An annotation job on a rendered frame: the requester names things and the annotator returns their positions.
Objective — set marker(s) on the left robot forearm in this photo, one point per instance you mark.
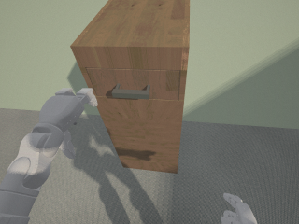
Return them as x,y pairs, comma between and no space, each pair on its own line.
28,172

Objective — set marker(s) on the drawer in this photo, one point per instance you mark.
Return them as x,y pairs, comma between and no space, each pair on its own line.
163,83

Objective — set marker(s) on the cabinet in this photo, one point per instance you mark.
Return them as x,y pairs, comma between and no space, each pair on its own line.
140,34

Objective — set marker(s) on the handle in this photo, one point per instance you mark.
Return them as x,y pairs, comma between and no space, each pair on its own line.
131,94

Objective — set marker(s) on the right robot hand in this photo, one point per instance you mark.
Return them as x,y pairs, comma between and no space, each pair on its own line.
242,214

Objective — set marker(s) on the left robot hand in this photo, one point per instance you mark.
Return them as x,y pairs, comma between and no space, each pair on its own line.
63,109

